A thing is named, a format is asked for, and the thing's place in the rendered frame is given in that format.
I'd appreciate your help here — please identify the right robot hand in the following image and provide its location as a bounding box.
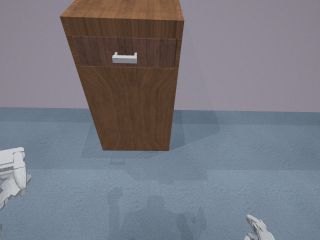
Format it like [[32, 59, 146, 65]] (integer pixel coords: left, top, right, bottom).
[[244, 214, 275, 240]]

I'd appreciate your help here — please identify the handle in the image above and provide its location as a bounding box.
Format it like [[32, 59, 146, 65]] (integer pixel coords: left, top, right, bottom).
[[112, 52, 137, 64]]

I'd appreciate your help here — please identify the cabinet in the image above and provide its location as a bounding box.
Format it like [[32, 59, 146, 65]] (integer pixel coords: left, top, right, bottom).
[[60, 0, 184, 151]]

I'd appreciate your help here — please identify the left robot hand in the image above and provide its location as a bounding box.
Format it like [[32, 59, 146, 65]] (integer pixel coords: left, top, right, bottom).
[[0, 147, 31, 211]]

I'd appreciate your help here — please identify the drawer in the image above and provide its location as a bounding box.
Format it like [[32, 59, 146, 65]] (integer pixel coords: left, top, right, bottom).
[[72, 35, 177, 68]]

